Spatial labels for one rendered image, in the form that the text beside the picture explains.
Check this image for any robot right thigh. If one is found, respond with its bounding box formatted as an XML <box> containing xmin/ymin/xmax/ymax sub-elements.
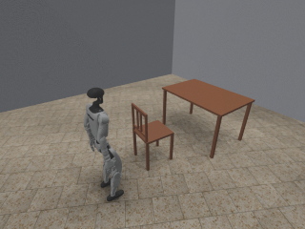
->
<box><xmin>108</xmin><ymin>148</ymin><xmax>122</xmax><ymax>177</ymax></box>

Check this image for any right robot upper arm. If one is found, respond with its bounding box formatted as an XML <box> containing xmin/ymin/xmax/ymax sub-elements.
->
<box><xmin>96</xmin><ymin>113</ymin><xmax>110</xmax><ymax>143</ymax></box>

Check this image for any left robot shin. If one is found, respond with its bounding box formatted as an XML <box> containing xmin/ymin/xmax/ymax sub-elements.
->
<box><xmin>103</xmin><ymin>159</ymin><xmax>112</xmax><ymax>183</ymax></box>

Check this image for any right robot hand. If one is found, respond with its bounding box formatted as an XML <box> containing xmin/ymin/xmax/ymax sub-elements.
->
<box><xmin>105</xmin><ymin>160</ymin><xmax>115</xmax><ymax>174</ymax></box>

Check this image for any left robot upper arm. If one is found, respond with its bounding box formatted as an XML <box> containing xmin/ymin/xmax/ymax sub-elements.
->
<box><xmin>83</xmin><ymin>103</ymin><xmax>92</xmax><ymax>128</ymax></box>

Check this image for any robot right forearm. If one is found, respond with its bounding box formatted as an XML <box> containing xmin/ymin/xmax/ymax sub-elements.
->
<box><xmin>98</xmin><ymin>137</ymin><xmax>111</xmax><ymax>162</ymax></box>

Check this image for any left robot hand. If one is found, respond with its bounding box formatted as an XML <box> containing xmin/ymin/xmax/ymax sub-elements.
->
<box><xmin>89</xmin><ymin>138</ymin><xmax>96</xmax><ymax>152</ymax></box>

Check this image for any chair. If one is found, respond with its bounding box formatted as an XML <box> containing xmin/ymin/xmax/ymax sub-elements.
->
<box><xmin>131</xmin><ymin>103</ymin><xmax>174</xmax><ymax>171</ymax></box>

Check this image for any table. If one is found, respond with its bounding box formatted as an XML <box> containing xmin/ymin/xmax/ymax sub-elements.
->
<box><xmin>162</xmin><ymin>79</ymin><xmax>255</xmax><ymax>158</ymax></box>

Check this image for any robot left forearm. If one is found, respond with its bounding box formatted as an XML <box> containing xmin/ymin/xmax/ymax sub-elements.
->
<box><xmin>84</xmin><ymin>125</ymin><xmax>95</xmax><ymax>141</ymax></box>

